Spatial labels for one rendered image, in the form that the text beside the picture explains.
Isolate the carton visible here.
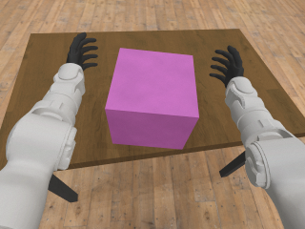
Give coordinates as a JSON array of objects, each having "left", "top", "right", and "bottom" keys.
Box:
[{"left": 105, "top": 48, "right": 199, "bottom": 150}]

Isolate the left robot hand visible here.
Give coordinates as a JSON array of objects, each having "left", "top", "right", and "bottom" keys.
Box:
[{"left": 66, "top": 32, "right": 98, "bottom": 71}]

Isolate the robot left upper arm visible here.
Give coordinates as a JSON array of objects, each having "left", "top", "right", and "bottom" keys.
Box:
[{"left": 0, "top": 113, "right": 77, "bottom": 229}]

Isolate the right robot hand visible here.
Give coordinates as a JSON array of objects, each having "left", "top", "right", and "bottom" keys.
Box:
[{"left": 209, "top": 45, "right": 244, "bottom": 89}]

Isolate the table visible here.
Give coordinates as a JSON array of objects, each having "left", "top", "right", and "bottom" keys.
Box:
[{"left": 0, "top": 29, "right": 305, "bottom": 203}]

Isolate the robot right upper arm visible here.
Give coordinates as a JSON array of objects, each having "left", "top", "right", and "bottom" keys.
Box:
[{"left": 245, "top": 137, "right": 305, "bottom": 229}]

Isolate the robot left forearm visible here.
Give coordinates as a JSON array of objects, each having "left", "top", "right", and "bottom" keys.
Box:
[{"left": 6, "top": 63, "right": 86, "bottom": 160}]

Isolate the robot right forearm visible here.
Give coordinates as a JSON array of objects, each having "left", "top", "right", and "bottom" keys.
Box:
[{"left": 225, "top": 76, "right": 305, "bottom": 149}]

